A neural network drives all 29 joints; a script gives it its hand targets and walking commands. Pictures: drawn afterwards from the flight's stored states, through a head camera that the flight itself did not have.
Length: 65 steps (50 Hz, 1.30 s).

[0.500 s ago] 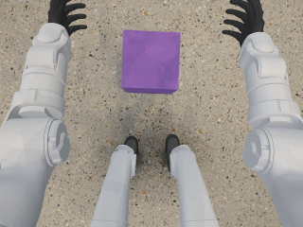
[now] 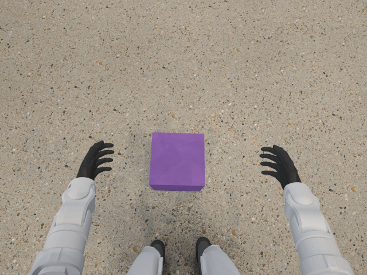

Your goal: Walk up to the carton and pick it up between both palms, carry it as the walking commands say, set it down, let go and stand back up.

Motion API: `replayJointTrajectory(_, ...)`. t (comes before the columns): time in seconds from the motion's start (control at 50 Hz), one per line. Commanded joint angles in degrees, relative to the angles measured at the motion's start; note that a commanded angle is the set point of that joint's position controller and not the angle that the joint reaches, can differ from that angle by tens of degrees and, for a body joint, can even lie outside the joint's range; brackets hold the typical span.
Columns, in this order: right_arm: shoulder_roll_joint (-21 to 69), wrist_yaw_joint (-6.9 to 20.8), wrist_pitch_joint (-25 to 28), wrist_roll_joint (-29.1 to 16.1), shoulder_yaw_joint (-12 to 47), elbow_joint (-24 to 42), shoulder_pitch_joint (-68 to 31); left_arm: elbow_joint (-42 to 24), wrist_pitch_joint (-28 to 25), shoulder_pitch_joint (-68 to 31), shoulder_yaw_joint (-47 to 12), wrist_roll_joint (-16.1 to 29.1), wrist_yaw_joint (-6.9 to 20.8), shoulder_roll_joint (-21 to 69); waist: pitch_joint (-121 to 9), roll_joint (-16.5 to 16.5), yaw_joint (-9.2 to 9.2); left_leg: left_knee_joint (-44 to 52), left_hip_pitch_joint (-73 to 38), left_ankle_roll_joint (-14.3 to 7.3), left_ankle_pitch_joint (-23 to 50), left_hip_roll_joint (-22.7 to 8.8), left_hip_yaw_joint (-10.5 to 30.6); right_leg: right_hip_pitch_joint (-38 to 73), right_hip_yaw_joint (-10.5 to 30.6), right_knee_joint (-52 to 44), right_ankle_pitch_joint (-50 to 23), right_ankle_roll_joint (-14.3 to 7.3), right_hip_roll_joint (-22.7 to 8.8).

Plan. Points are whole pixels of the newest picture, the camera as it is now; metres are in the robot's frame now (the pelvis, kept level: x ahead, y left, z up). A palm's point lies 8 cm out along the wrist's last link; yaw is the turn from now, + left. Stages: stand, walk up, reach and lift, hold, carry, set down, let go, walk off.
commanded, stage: let go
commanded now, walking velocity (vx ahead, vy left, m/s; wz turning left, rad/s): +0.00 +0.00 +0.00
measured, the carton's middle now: (177, 163) +0.47 +0.01 -0.63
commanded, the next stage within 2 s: stand in 0.80 s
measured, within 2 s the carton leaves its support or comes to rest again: neither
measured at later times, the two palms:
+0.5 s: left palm (50, 270) +0.16 +0.24 -0.04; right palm (307, 265) +0.16 -0.21 -0.03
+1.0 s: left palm (35, 271) +0.15 +0.27 -0.05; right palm (338, 259) +0.17 -0.28 -0.04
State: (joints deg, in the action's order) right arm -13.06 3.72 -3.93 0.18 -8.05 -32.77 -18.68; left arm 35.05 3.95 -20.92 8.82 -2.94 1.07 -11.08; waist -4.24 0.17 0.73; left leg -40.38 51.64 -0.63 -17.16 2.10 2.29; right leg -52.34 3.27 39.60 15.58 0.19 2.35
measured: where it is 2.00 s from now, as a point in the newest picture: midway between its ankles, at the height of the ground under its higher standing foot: (180, 272)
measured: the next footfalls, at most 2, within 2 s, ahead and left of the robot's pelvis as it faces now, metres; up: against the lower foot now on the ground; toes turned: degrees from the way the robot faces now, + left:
none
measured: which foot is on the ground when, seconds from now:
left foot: down 0.00-1.00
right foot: down 0.00-1.00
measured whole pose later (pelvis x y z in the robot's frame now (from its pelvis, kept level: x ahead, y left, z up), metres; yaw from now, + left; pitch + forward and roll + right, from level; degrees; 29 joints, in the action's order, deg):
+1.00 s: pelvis +0.03 -0.01 +0.03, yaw +1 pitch -1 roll -1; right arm -16.4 0.5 -2.7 1.9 -3.7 -37.1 13.5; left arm 37.8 2.6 13.6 4.1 -2.5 -0.2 -16.9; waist -1.6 0.0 -0.2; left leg -30.8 9.6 0.2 -19.9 0.3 3.1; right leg -9.3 1.0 28.7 18.1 -1.3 2.7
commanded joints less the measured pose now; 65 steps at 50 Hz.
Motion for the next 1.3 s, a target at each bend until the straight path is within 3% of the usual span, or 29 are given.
replayJointTrajectory(0.0, -4.54, -0.1, 2.65, 0.61, -0.38, 4.99, 7.85, -4.46, -2.8, 7.0, 1.92, -0.82, -0.13, -5.12, -35.8, 1.48, 0.22, 1.78, -20.03, 0.74, 29.7, -0.12, -0.29, 33.59, 0.81, -0.42, -38.26, 1.2, -1.17)
replayJointTrajectory(0.02, -3.61, -0.4, 3.27, 0.11, 0.75, 8.82, 9.93, -7.38, -3.68, 10.3, 0.61, 0.25, 0.16, -5.83, -36.41, 2.28, 0.24, 3.68, -22.62, -0.23, 29.4, -0.05, 0.34, 36.72, 0.43, -1.13, -39.19, 1.61, -1.08)
replayJointTrajectory(0.04, -4.47, -0.18, 3.5, -0.39, 1.53, 8.26, 10.31, -7.62, -4.05, 11.55, 0.81, 0.01, 0.05, -5.51, -33.63, 0.74, -0.76, 3.92, -25.05, 0.37, 28.81, 0.26, -0.5, 35.05, -0.14, -2.37, -35.69, 1.8, -0.83)
replayJointTrajectory(0.12, -5.01, -0.66, 4.38, -0.63, 2.33, 11.76, 18.92, -11.44, -4.69, 20.09, -0.92, 0.46, 0.74, -5.8, -24.76, -1.16, -0.41, 7.87, -34.41, 0.81, 26.7, -0.12, -0.89, 36.57, -1.45, -7.28, -27.14, 1.68, -0.41)
replayJointTrajectory(0.14, -3.72, -0.34, 4.54, -2.01, 3.53, 13.9, 22.07, -14.34, -4.98, 22.67, -2.72, 0.91, 0.87, -5.64, -25.16, -2.12, -0.66, 8.79, -36.98, 0.63, 27.79, -0.01, -0.98, 39.39, -1.99, -7.71, -29.11, 1.76, -0.38)
replayJointTrajectory(0.18, -4.8, -0.4, 4.94, -1.6, 3.16, 13.87, 20.47, -15.26, -5.04, 20.52, -3.44, 2.66, 1.1, -4.5, -16.66, -1.37, 1.38, 10.8, -37.51, 1.01, 25.22, -0.6, -0.18, 35.55, -1.59, -9.83, -23.73, 1.01, -0.68)
replayJointTrajectory(0.2, -4.66, -0.3, 4.42, -1.26, 3.29, 13.54, 19.81, -14.55, -4.38, 21.44, -3.61, 2.23, 1.32, -4.94, -11.64, -1.65, 0.78, 12.72, -36.83, 1.07, 18.66, -0.61, -0.69, 35.77, -2.04, -11.66, -17.67, 0.99, -1.01)
replayJointTrajectory(0.32, -3.2, 0.4, 2.22, 0.03, 4.25, 15.49, 27.66, -17.12, -2.51, 29.37, -4.15, 2.15, 2.04, -5.52, -0.52, 0.59, -0.1, 18.6, -41.27, 1.04, 8.61, -0.28, -1.22, 43.08, -3.07, -16.9, -6.74, 0.81, -0.87)
replayJointTrajectory(0.38, -3.61, 1.6, -0.1, -0.3, 5.76, 14.39, 26.84, -16.43, -0.09, 30.39, -5.02, 2.38, 2.16, -5.59, 5.58, -1.01, -1.44, 20.03, -41.74, 0.89, 1.54, -0.86, -1.69, 43.51, -3.7, -18.01, 1.31, -0.03, -0.8)
replayJointTrajectory(0.46, -5.58, 1.77, -2.67, 1.01, 3.1, 16.82, 26.1, -18.0, 1.85, 28.65, -5.46, 1.95, 3.12, -5.75, 10.95, -3.69, -0.35, 24.01, -33.73, 0.14, -10.88, -3.63, -0.36, 53.19, -5.77, -14.43, 3.26, 0.89, 1.31)
replayJointTrajectory(0.52, -5.64, 1.69, -3.24, 1.64, 2.66, 18.26, 25.41, -18.96, 2.38, 27.71, -5.52, 2.54, 2.91, -5.78, 10.9, -1.03, -0.32, 23.56, -34.63, 0.04, -7.48, -3.88, 0.16, 54.31, -5.75, -13.71, 0.47, 1.15, 1.56)
replayJointTrajectory(0.56, -5.64, 1.68, -3.83, 1.98, 2.57, 17.71, 24.83, -20.03, 2.86, 26.87, -5.07, 2.22, 3.05, -6.34, 10.33, -1.81, -1.37, 22.33, -38.3, 0.57, -3.73, -3.23, -1.14, 52.21, -5.27, -14.45, 0.34, 0.93, 1.0)
replayJointTrajectory(0.6, -5.56, 1.57, -4.55, 2.39, 2.37, 16.7, 26.17, -19.68, 3.52, 27.36, -5.18, 1.87, 3.0, -5.91, 11.4, -2.09, -0.2, 21.99, -39.99, 0.38, -3.28, -2.58, -1.87, 52.48, -4.79, -15.45, 0.11, 0.54, 0.58)
replayJointTrajectory(0.64, -5.09, 0.8, -4.98, 3.79, 1.47, 17.11, 26.01, -18.85, 3.96, 28.41, -4.45, 2.49, 3.38, -5.72, 12.99, 3.37, 0.63, 19.64, -42.45, 0.49, -0.16, -1.7, -2.48, 50.11, -3.95, -17.12, 1.29, 0.39, -0.08)
replayJointTrajectory(0.66, -5.31, 0.95, -5.0, 2.31, 2.8, 16.78, 26.8, -18.75, 4.41, 29.83, -5.23, 2.29, 3.24, -5.49, 11.46, 0.26, -0.11, 18.81, -43.29, 0.65, 3.62, -1.29, -2.83, 50.1, -3.15, -16.88, -1.84, 0.08, -0.4)
replayJointTrajectory(0.7, -4.97, 0.73, -5.77, 2.04, 2.89, 16.65, 26.23, -18.64, 4.12, 29.19, -4.19, 1.42, 2.8, -6.32, 11.05, -0.56, -0.67, 18.36, -42.89, 0.63, 5.32, -1.35, -2.55, 50.49, -2.99, -16.39, -3.36, 0.49, -0.28)
replayJointTrajectory(0.74, -5.1, 0.11, -6.86, 1.31, 3.28, 15.49, 27.63, -19.27, 3.68, 28.51, -4.07, 1.65, 2.76, -6.95, 10.01, 0.28, 0.34, 17.09, -43.99, 0.48, 8.2, -0.68, -2.52, 50.96, -1.9, -16.75, -6.83, 0.97, -0.66)
replayJointTrajectory(0.76, -5.04, -0.06, -7.41, 0.95, 4.13, 17.34, 25.55, -18.0, 3.15, 28.32, -3.98, 1.98, 2.33, -7.2, 7.45, 1.09, -1.02, 16.41, -44.27, 0.2, 9.27, -0.35, -2.81, 51.17, -1.97, -15.82, -8.22, 1.54, -0.61)
replayJointTrajectory(0.78, -8.11, -2.21, -2.96, 1.12, 2.93, 7.97, 25.37, -8.24, 0.98, 33.16, -1.98, 1.18, -0.44, -15.25, -0.79, 1.39, -3.12, 13.26, -37.22, 1.88, 12.66, -3.22, 0.14, 50.02, -0.29, -14.57, -15.26, 1.87, -3.57)
replayJointTrajectory(0.8, -9.53, -3.07, -1.26, 1.68, 2.3, 6.34, 27.04, -7.3, -0.35, 32.86, -1.42, 0.49, -1.56, -16.42, -1.42, 2.32, -1.71, 13.12, -39.79, 2.23, 9.19, -3.11, 0.91, 47.75, 1.02, -15.04, -12.71, 1.46, -4.35)
replayJointTrajectory(0.88, -9.8, -3.59, 2.53, 1.71, 2.23, 2.75, 29.35, -4.75, -2.58, 31.8, -2.85, 0.32, -1.73, -12.99, -1.93, -0.29, -0.69, 12.42, -41.88, 1.18, 7.14, -3.28, 1.99, 44.74, 4.11, -15.69, -13.83, -0.34, -6.37)
replayJointTrajectory(0.96, -10.77, -3.9, 3.9, 2.0, 2.29, -0.89, 29.99, -1.67, -3.88, 31.97, -2.61, 0.31, -1.58, -13.15, -0.16, -1.83, -1.2, 12.1, -41.06, 0.96, 16.48, -4.27, 2.72, 43.35, 3.16, -14.87, -20.68, 0.18, -6.04)
replayJointTrajectory(1.04, -11.98, -4.55, 4.48, 1.82, 2.2, -2.53, 30.81, 0.17, -4.72, 31.71, -2.34, 0.43, -2.0, -14.39, -2.62, 0.35, -0.61, 12.79, -42.95, 0.39, 23.29, -5.84, 4.2, 44.97, 2.37, -13.82, -26.04, -0.5, -5.82)
replayJointTrajectory(1.06, -12.17, -4.84, 4.9, 1.91, 2.55, -3.1, 30.02, 0.66, -4.84, 31.59, -2.28, 0.73, -1.87, -13.8, -3.06, -0.2, -1.34, 12.63, -43.8, 0.36, 24.27, -5.67, 3.78, 45.38, 2.88, -14.08, -26.37, -0.45, -5.96)
replayJointTrajectory(1.1, -12.41, -5.45, 4.95, 2.02, 2.57, -4.3, 31.02, 1.71, -4.86, 30.64, -2.35, 0.64, -2.09, -14.51, -2.66, 1.01, 0.02, 13.65, -45.07, 0.26, 24.55, -6.38, 4.53, 43.95, 2.7, -14.32, -24.83, -0.55, -6.04)
replayJointTrajectory(1.12, -13.7, -5.54, 4.97, 2.18, 2.34, -4.46, 30.25, 1.91, -4.97, 31.21, -2.06, 0.64, -2.03, -15.03, -1.91, -0.7, -0.97, 14.12, -44.17, 0.21, 25.53, -6.67, 4.41, 43.42, 2.7, -14.28, -22.67, -0.62, -5.46)
replayJointTrajectory(1.2, -13.54, -5.3, 5.54, 2.16, 2.89, -5.76, 31.13, 4.09, -5.25, 30.87, -2.18, 0.34, -1.99, -15.87, -1.1, -2.67, -0.46, 15.2, -42.56, -0.19, 23.76, -6.76, 5.12, 44.49, 2.6, -14.84, -21.07, -0.89, -5.89)
replayJointTrajectory(1.26, -14.81, -5.61, 5.87, 2.1, 3.13, -7.59, 31.01, 6.06, -5.01, 32.4, -2.39, 0.61, -2.12, -15.66, -0.82, -0.2, -0.89, 16.22, -43.61, -0.21, 22.08, -6.94, 5.51, 44.39, 2.57, -15.42, -18.03, -1.08, -5.64)
replayJointTrajectory(1.28, -14.82, -5.57, 5.81, 2.02, 3.21, -7.98, 30.81, 6.29, -5.32, 31.37, -2.55, 0.63, -2.41, -15.28, -0.82, -2.34, -1.18, 16.23, -43.13, -0.23, 20.78, -6.72, 4.94, 43.82, 3.25, -15.92, -16.77, -0.8, -5.85)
